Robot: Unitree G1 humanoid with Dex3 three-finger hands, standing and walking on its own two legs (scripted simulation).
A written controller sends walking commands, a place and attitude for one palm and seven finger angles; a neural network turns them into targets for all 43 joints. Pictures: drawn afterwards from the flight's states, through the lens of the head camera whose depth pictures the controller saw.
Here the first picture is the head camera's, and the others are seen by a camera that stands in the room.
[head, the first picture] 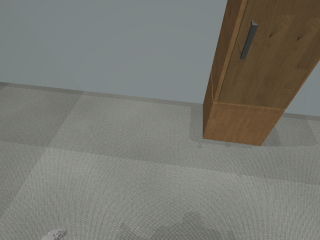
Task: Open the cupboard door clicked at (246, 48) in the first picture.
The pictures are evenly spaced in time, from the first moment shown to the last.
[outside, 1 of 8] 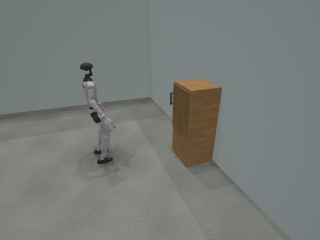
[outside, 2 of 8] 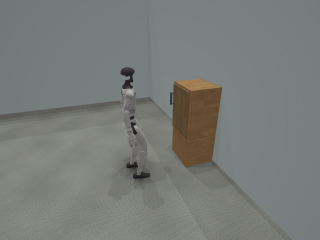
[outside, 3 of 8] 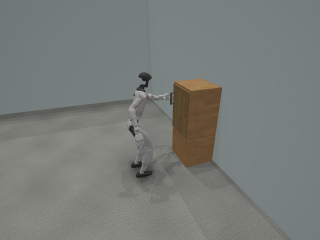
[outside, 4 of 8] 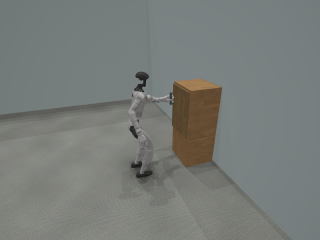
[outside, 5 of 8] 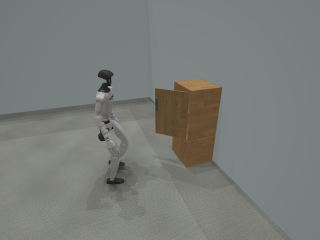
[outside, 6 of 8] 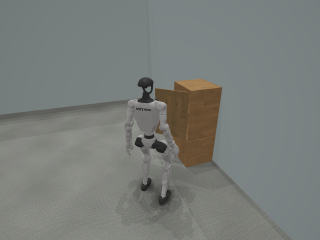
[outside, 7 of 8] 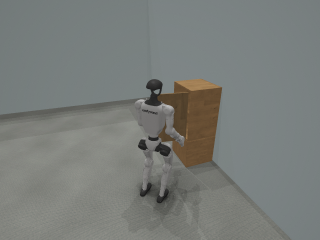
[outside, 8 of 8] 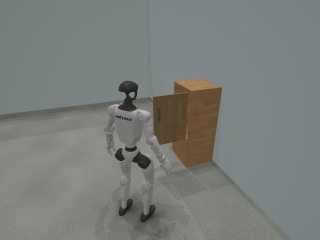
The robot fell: no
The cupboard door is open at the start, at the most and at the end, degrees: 0 91 91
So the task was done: yes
